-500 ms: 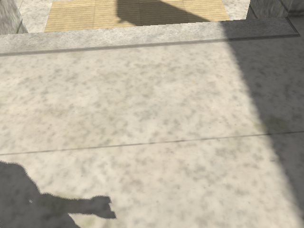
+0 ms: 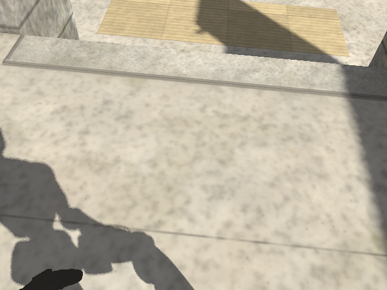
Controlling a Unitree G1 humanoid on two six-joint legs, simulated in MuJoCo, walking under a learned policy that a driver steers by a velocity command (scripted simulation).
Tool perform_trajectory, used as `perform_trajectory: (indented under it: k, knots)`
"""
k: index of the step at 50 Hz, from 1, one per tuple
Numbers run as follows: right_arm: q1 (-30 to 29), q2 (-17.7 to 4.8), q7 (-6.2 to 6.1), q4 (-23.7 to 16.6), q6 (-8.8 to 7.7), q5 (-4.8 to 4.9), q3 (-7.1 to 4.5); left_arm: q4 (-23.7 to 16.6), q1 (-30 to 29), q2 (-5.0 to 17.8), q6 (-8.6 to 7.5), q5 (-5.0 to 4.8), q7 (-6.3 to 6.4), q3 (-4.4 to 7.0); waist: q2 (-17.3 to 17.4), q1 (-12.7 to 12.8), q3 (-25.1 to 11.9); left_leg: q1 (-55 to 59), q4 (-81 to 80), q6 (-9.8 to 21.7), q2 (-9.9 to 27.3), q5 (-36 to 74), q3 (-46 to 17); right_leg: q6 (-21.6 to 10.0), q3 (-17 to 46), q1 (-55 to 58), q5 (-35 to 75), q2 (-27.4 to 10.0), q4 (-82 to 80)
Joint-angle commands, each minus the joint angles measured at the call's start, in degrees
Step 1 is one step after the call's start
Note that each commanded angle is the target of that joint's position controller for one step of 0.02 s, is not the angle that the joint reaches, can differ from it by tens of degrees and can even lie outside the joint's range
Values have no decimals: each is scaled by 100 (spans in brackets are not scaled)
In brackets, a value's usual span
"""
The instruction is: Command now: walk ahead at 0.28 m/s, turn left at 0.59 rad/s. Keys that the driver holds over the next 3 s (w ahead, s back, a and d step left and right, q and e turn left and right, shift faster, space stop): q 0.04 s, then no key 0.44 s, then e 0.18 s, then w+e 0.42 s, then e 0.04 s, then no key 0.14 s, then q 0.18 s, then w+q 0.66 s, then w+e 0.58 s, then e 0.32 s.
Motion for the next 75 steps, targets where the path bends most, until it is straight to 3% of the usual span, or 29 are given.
perform_trajectory:
  k: [1, 5, 7, 8, 9, 11, 14, 17, 23, 25, 26, 29, 33, 36, 41, 42, 43, 44, 45, 47, 57, 64, 65, 66, 67, 68, 70, 72, 75]
  knots:
    - [121, -941, -133, -331, 77, 61, -230, -478, -339, 244, -10, -78, -52, 34, 785, 16, -341, -450, -23, 397, 1074, 2601, -902, 46, -469, 1057, 479, 672, -837]
    - [18, -823, -272, -439, 213, 6, -193, -513, -183, 529, -85, -32, -159, 113, 934, 143, -557, 447, 849, 273, 1380, 2507, -1576, -219, -221, 1208, 107, 679, -1516]
    - [-228, -577, -254, -611, 201, -47, -92, -383, 575, 716, -190, 115, -138, 162, 767, 524, -1100, 219, 2041, -27, 915, 2492, -1318, -656, -145, 2727, 1609, 225, -2077]
    - [114, -292, -234, -707, 167, -178, 12, -416, 1038, 990, -177, 245, -96, 178, -238, 488, -1832, -890, 3559, -313, 334, -33, -831, -1268, 990, 4462, 4357, -983, -1540]
    - [1176, -397, -165, -607, 120, -71, 42, -275, 1296, 960, -71, 188, -127, 212, -1711, 145, -2609, -2046, 4790, -577, -148, -3025, -691, -2372, 2826, 5594, 4366, -2166, -1610]
    - [551, -1153, -160, -440, 305, 4, -153, -546, 749, 387, 94, -82, -108, 82, -291, 364, -1603, -2591, 5711, -872, 411, -2215, -560, -1995, 2312, 4441, 1223, -1666, -1990]
    - [95, -710, -222, -539, 567, -75, -95, -474, 183, 308, 259, 33, -146, -50, -115, 65, -534, -1862, 4740, -1003, 761, -1490, -36, -1534, 964, 2318, 113, -699, -2601]
    - [178, -249, -218, -488, 513, -116, 52, -345, 247, 339, 277, 35, -180, -12, -553, 100, -652, -1056, 3206, -1043, 787, -1378, 409, -1547, 294, 2091, 716, -349, -2637]
    - [-141, -396, -168, -484, 479, -125, 10, -236, 425, 461, 432, -98, -119, 5, -572, 177, -627, -123, 1006, -695, 775, -127, 561, -1419, 611, 2041, -1592, -500, -2558]
    - [-190, -521, -173, -563, 446, -271, 5, -80, 777, 172, 387, -55, -147, -111, -233, 184, -493, 516, 488, -379, 1233, 256, 32, -833, 482, 1441, -2464, -216, -2396]
    - [-283, -926, -194, -523, 444, -257, -102, -124, 973, 191, 342, -43, -197, -86, 545, 481, -280, 132, 513, -142, 1506, -313, -228, -560, -47, 1342, -2483, 275, -2163]
    - [-457, -738, -216, -535, 349, -248, -111, -283, 486, 354, 360, -127, -152, 19, 1178, 324, 58, -748, -65, -77, 1599, -1310, -366, -386, -555, 1666, -1486, 673, -1122]
    - [-570, -893, -312, -688, 247, -142, -209, -408, 766, 385, 496, -130, -174, 128, 1294, 308, -69, -485, 157, 438, 2453, 762, -760, -505, -703, 1261, -2016, 613, 145]
    - [-287, -1055, -321, -674, 171, -74, -283, -655, 464, 278, 578, -201, -267, 123, 1076, 26, -54, -20, -188, 722, 2981, -411, -1222, -593, -644, 523, -3003, 284, 989]
    - [-934, -1023, -156, -737, 153, 26, -279, -237, 1515, 292, 497, -247, -368, 206, 809, 605, -88, -986, 333, 123, 2126, -1123, 228, -748, -1501, 2692, -1680, 817, -784]
    - [-858, -820, -130, -738, 127, -25, -224, -82, 1993, 505, 471, -240, -344, 327, 376, 776, -229, -1429, 1378, -105, 1815, -866, 696, -843, -1194, 3486, -1659, 854, -1101]
    - [-1039, -409, -116, -1042, 38, -117, -117, -132, 2455, 1306, 419, -216, -264, 539, -1412, 826, -285, -2940, 3893, -715, 1058, -1263, 1455, -1570, 1643, 4313, -2009, -634, -2139]
    - [-1450, -447, -95, -1340, -148, -68, -81, -296, 2683, 1416, 273, -174, -333, 471, -1713, 966, -435, -4204, 4920, -705, 537, -2149, 373, -2489, 4063, 4694, -2522, -1495, -3192]
    - [-1485, -705, -27, -1320, -287, 77, -143, -364, 2458, 1030, 165, -134, -329, 360, -958, 835, -159, -4626, 5345, -560, 874, -1849, 27, -2458, 3854, 4768, -2503, -1617, -3160]
    - [-1319, -744, 24, -1113, -384, -75, -162, -527, 1954, 804, 144, -172, -275, 283, 70, 522, -17, -4393, 4895, -419, 1212, -795, 56, -1983, 2597, 4325, -1722, -1133, -2861]
    - [-2369, -352, 145, -1146, -344, -146, -40, -214, 2158, 843, 355, -231, 52, 294, -462, 654, 62, -2702, 1434, -837, 652, 1517, 578, -1272, 719, 3356, 1359, -106, -2668]
    - [-1727, -720, 215, -938, -443, -188, -189, -126, 1855, 736, 442, -225, 109, 295, -601, 311, -456, -1168, 377, -334, 485, 1719, 638, -915, 963, 3870, 2694, -177, -1388]
    - [-1251, -817, 197, -808, -486, -266, -217, -161, 1763, 629, 414, -203, 75, 257, -506, 91, -819, -301, 147, -156, 661, 2491, 641, -752, 786, 3779, 2823, 83, -754]
    - [-577, -1115, 159, -750, -496, -391, -250, -298, 1880, 319, 383, -59, 41, 148, 183, -19, -1679, 1485, 710, 372, 1731, 4404, -454, -531, 721, 2770, 1082, 461, 661]
    - [-329, -1023, 167, -550, -412, -389, -192, -6, 3038, -39, 403, -79, 2, 30, 1582, 404, -2493, 2977, 843, 1541, 3156, 5624, -2330, -97, 513, 1409, -3735, 1207, 2500]
    - [-286, -780, 205, -493, -327, -147, -150, 162, 3242, 521, 444, -137, -49, 117, 1240, 366, -2546, 2596, 414, 1606, 3051, 3861, -2925, -24, 669, 1195, -3825, 930, 2940]
    - [-1189, -558, 201, -725, -158, 0, -49, -131, 1865, 878, 557, -126, -12, 230, 538, 260, -1034, 1032, -87, 1047, 2370, 1772, -2015, 109, 117, 728, -3070, 561, 2863]
    - [-1468, -859, 154, -802, -6, -86, -127, -328, 1508, 764, 656, -71, 57, 250, 595, 443, -463, -212, -484, 794, 1964, 1026, -1658, 111, -62, 1071, -2724, 445, 2203]
    - [-1371, -984, 71, -809, 114, -98, -210, -311, 1670, 397, 611, -86, 104, 152, 1011, 524, -607, -877, -901, 737, 1545, -585, -1359, 46, -440, 1779, -2870, 574, 978]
